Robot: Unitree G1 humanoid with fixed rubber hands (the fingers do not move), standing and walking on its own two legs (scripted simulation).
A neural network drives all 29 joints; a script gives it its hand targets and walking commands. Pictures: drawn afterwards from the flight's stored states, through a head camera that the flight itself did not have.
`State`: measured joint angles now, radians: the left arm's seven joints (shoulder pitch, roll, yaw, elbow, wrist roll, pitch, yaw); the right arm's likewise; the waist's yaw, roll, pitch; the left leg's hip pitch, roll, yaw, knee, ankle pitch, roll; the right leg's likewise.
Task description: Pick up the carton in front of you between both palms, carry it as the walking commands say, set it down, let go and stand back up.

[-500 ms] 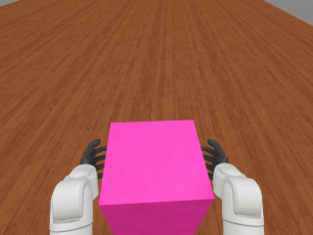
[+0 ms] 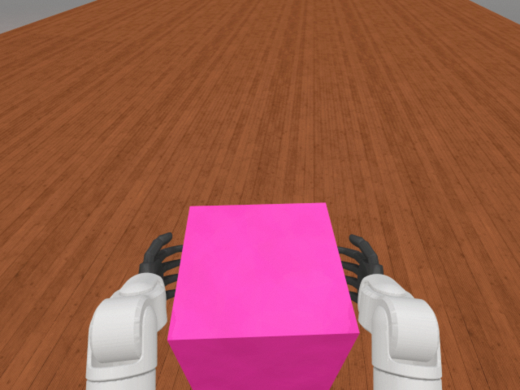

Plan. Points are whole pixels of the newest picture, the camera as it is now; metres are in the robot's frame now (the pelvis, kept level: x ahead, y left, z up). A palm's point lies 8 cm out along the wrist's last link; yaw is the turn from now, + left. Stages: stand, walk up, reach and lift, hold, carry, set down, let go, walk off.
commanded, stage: carry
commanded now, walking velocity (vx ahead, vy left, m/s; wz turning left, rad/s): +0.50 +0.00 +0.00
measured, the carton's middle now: (260, 304) +0.28 +0.00 +0.02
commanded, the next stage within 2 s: none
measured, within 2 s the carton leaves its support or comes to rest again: neither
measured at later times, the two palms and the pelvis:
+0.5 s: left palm (188, 155) +0.59 +0.15 +0.09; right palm (325, 159) +0.58 -0.14 +0.09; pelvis +0.33 +0.01 +0.00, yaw -2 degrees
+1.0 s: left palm (214, 90) +0.92 +0.13 +0.10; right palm (314, 94) +0.92 -0.17 +0.09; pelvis +0.66 -0.01 +0.00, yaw +0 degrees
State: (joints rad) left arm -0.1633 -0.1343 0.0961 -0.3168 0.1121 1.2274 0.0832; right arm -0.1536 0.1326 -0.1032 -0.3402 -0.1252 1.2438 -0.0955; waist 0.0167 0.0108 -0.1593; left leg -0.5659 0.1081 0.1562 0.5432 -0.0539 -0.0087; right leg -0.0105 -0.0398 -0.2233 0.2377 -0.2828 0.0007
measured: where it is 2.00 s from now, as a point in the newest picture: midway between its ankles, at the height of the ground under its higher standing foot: (255, 209)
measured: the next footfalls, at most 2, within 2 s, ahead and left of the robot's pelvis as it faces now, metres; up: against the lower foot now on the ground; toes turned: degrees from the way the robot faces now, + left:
left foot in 0.08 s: +0.23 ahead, +0.12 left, +0.00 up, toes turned +12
right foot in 0.58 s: +0.57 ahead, -0.11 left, +0.00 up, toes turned -13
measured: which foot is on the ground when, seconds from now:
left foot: up 0.00-0.06, down 0.08-0.60, up 0.62-1.00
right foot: down 0.00-0.08, up 0.10-0.56, down 0.58-1.00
